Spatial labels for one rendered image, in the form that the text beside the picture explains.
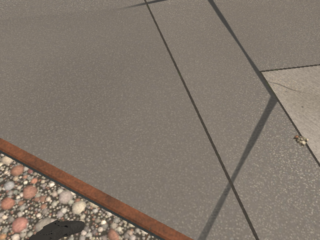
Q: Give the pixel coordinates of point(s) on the robot left hand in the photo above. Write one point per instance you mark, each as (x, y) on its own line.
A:
(57, 230)

